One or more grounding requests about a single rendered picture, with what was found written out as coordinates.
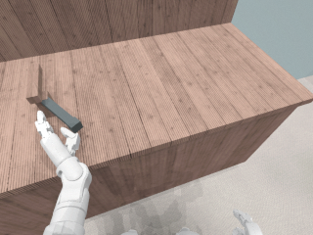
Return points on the robot right hand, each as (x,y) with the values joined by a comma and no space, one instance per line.
(251,228)

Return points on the right robot shin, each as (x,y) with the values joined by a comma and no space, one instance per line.
(184,229)

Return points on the tap lever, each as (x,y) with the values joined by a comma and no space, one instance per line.
(72,123)

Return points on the robot left forearm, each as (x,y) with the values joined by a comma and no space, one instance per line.
(71,208)

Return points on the left robot shin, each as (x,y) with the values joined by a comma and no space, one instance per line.
(132,231)

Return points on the robot left hand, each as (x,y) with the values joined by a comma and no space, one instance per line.
(52,144)

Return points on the robot shin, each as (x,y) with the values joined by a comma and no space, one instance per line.
(132,231)
(184,229)

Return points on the counter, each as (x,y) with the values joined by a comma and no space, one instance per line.
(167,91)

